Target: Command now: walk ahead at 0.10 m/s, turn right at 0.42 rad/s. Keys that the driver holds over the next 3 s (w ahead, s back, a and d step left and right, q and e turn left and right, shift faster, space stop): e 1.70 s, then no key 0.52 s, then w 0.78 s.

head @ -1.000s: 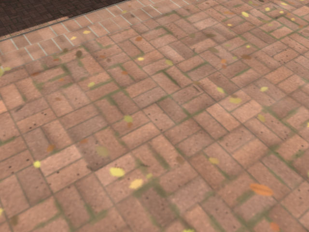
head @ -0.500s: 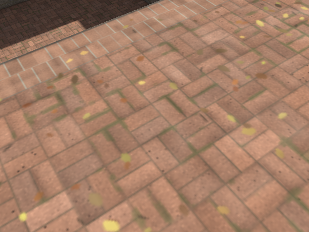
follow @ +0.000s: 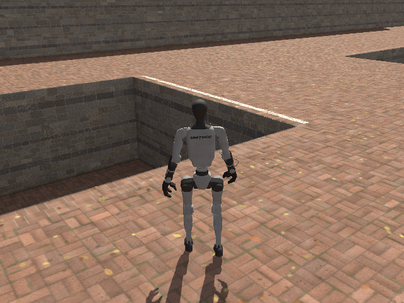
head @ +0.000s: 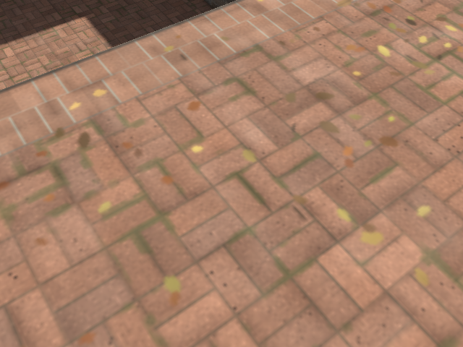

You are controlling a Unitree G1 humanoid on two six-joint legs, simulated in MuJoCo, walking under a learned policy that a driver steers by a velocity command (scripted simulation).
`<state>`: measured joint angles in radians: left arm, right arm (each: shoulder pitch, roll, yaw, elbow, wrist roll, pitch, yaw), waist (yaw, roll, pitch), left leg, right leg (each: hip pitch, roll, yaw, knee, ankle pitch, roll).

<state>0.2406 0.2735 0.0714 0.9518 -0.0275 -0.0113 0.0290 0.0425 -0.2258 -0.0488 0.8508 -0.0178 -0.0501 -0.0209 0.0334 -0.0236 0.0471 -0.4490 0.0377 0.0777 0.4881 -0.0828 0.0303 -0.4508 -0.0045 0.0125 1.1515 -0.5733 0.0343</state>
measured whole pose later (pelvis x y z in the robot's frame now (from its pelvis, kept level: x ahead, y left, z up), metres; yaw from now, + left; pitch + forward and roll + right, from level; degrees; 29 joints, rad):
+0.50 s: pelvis +0.02 -0.05 +0.02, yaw -17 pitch +3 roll +3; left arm 0.24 0.27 0.08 0.78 0.00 0.00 0.03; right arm 0.04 -0.31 -0.11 0.88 0.00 0.01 -0.06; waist 0.02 0.03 0.03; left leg -0.60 0.00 -0.03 1.06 -0.32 -0.04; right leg -0.30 0.02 0.05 0.45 -0.19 -0.06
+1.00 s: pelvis +0.05 -0.02 +0.01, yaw -35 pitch +2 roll +0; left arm 0.19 0.36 0.11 0.69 -0.03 0.06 0.03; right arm 0.12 -0.26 -0.07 0.83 -0.01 0.00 -0.04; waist -0.01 -0.05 0.05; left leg -0.23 0.03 0.05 0.42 -0.22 0.01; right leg -0.54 0.02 0.07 1.10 -0.40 0.09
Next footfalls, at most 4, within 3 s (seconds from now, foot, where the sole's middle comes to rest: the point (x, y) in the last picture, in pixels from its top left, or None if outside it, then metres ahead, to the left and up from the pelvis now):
0.28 right None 0.06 -0.14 -0.77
0.78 left None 0.15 0.06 -0.77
1.20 right None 0.00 -0.17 -0.77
1.70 left None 0.18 -0.04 -0.77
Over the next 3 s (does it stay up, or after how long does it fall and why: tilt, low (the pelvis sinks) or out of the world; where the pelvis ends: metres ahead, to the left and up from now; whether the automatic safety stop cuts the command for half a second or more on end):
stays up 0.17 -0.32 -0.01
